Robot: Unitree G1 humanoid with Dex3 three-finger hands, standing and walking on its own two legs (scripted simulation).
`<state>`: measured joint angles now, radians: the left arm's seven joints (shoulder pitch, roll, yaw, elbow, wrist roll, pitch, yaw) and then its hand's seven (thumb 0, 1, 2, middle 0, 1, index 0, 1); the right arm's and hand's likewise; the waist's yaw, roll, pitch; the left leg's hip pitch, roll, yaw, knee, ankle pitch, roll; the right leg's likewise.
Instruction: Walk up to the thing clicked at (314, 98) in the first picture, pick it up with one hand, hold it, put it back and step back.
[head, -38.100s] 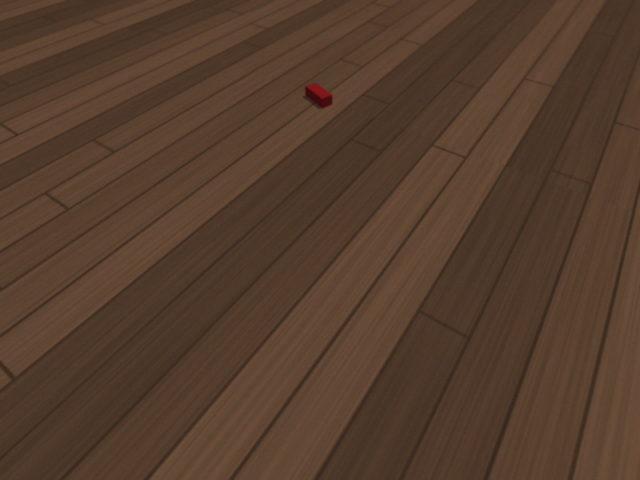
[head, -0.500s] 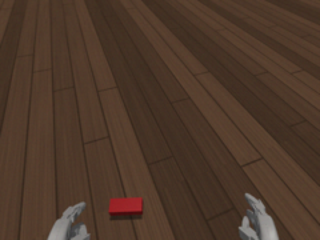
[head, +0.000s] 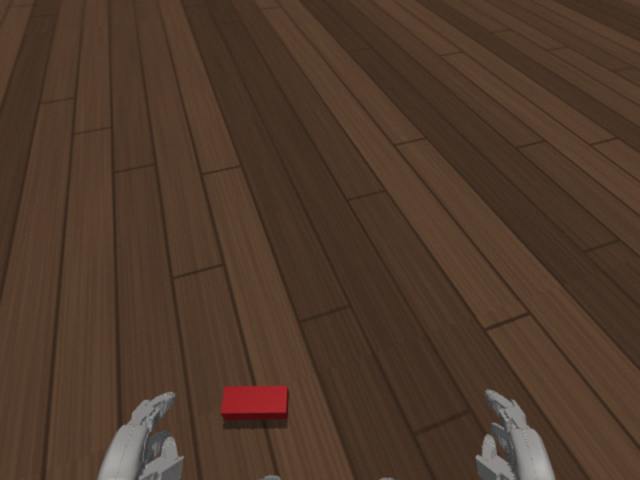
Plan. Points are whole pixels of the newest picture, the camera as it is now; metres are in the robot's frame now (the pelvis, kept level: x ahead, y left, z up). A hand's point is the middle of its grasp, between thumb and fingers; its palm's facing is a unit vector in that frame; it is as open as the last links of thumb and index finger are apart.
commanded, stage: stand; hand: left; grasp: from above
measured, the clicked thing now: (256, 402) +0.44 +0.19 -0.69
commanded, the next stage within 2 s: none
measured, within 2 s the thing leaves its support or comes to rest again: neither
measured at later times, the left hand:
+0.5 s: hand out of the picture +0.06 +0.24 -0.11, palm faces +0.04 -0.95 -0.31, open 7.4 cm
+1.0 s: hand out of the picture +0.05 +0.25 -0.10, palm faces +0.03 -0.94 -0.34, open 7.4 cm
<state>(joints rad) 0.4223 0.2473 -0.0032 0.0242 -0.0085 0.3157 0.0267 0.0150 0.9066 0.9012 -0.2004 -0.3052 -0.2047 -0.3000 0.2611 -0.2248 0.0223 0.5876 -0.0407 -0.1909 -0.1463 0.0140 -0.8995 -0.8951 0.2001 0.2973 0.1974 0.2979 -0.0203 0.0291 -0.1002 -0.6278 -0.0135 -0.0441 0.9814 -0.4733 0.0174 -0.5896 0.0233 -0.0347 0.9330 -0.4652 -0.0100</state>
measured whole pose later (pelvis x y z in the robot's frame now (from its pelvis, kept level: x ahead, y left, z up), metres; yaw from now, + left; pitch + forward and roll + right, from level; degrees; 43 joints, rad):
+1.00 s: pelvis +0.00 +0.01 +0.06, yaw +1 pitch -4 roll +0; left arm 0.15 0.30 0.03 1.16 0.03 0.00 0.03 0.01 0.91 0.90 -0.20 -0.30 -0.20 -0.30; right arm 0.13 -0.31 -0.02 1.13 -0.02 0.00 -0.02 0.01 -0.90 -0.90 0.20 0.30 0.20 0.30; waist 0.01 0.01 0.06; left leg -0.10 -0.05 -0.03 0.34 -0.17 0.03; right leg -0.08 -0.02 -0.01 0.34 -0.18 0.02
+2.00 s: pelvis +0.01 +0.01 +0.06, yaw +0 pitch -3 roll +0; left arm 0.10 0.32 0.02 1.16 0.02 -0.01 0.01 0.01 0.91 0.90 -0.20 -0.30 -0.21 -0.30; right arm 0.10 -0.33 0.00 1.14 -0.02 -0.01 -0.01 0.01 -0.90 -0.90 0.20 0.30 0.20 0.30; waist 0.00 0.01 0.05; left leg -0.09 -0.04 -0.03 0.31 -0.17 0.03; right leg -0.07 -0.01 -0.01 0.30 -0.18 0.01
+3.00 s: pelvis -0.07 -0.03 +0.04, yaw +0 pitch -2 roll +2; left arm 0.13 0.36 0.05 0.92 0.04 0.04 0.00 0.01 0.91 0.90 -0.20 -0.30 -0.21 -0.30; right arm 0.08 -0.41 -0.06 0.93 0.00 0.07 0.01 0.01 -0.90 -0.90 0.20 0.30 0.20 0.30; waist 0.02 0.03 0.17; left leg -0.48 -0.14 -0.14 1.20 -0.46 0.00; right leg -0.37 0.00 0.00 0.63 -0.22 -0.05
